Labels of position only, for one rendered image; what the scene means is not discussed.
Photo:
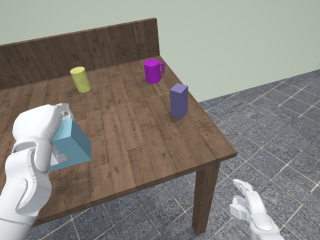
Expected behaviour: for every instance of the table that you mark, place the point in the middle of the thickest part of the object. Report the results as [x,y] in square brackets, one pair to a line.
[135,142]

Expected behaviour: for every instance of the sponge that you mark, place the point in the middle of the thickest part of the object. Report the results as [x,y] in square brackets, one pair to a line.
[70,140]

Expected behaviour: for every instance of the left robot hand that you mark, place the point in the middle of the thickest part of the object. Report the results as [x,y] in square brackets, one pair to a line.
[43,123]

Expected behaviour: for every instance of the right robot hand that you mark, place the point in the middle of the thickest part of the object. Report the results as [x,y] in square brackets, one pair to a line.
[242,208]

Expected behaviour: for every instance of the left robot forearm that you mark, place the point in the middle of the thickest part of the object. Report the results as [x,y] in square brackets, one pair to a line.
[27,187]

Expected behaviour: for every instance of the right robot forearm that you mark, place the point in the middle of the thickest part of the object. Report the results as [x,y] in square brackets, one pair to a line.
[262,227]

